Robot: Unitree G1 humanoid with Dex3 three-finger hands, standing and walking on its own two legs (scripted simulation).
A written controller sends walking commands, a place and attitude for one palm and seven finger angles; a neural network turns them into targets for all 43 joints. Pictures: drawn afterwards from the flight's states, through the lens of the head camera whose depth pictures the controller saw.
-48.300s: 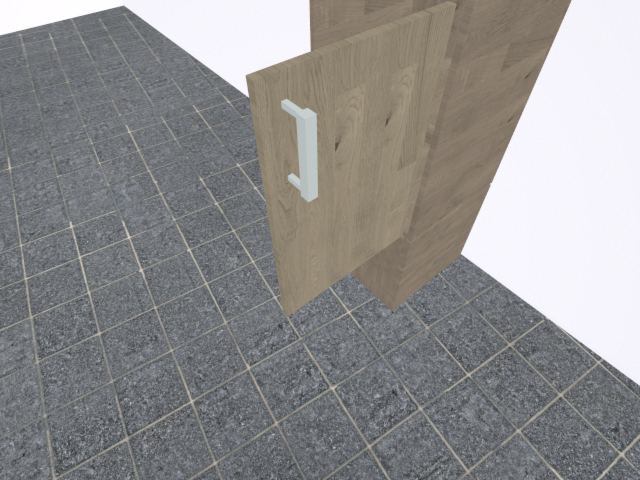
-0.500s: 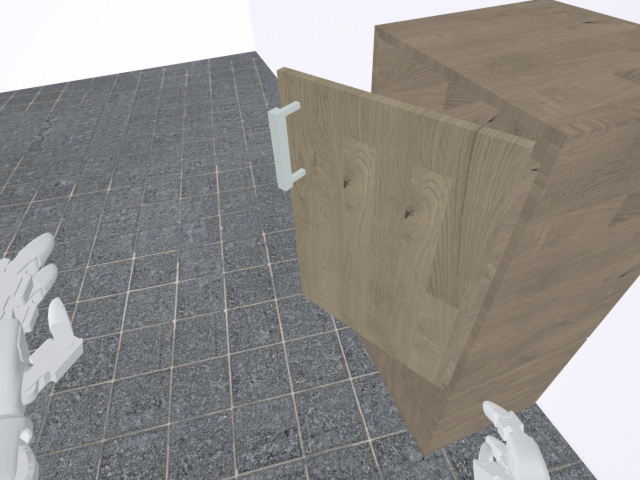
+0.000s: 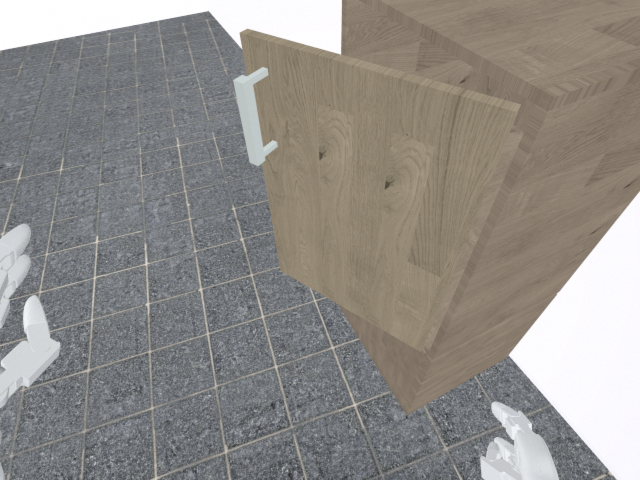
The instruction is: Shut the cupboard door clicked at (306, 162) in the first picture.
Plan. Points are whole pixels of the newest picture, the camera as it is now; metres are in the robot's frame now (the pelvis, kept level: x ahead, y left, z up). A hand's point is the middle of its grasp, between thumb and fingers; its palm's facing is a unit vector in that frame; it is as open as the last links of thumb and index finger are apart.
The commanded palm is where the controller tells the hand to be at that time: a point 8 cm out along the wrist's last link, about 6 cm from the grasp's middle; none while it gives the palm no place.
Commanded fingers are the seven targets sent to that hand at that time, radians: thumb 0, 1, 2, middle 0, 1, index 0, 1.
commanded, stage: step back with the hand held close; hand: left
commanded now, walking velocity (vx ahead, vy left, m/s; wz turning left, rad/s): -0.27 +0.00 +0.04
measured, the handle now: (258, 118) +0.61 +0.15 +0.13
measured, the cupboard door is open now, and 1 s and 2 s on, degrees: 28 28 28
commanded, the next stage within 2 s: stop stepping back and stand still in 1.26 s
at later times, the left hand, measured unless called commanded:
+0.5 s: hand out of the picture +0.12 +0.29 +0.16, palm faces +0.48 -0.77 -0.42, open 7.4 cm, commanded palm +0.06 +0.32 +0.18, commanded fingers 0.00 0.90 0.90 -0.20 -0.30 -0.20 -0.30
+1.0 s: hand out of the picture +0.06 +0.29 +0.17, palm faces +0.46 -0.76 -0.45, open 7.4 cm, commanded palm -0.01 +0.33 +0.18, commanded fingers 0.00 0.90 0.90 -0.20 -0.30 -0.20 -0.30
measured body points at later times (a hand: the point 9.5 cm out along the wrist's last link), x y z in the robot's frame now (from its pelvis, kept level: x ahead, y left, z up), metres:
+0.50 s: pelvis -0.07 +0.01 -0.01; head -0.06 +0.03 +0.44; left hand +0.09 +0.33 +0.18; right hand +0.10 -0.22 -0.09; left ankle -0.01 +0.09 -0.74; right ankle -0.01 -0.13 -0.73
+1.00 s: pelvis -0.13 +0.02 -0.02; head -0.11 +0.05 +0.43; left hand +0.03 +0.32 +0.19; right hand +0.05 -0.23 -0.09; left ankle -0.04 +0.10 -0.74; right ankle -0.04 -0.13 -0.73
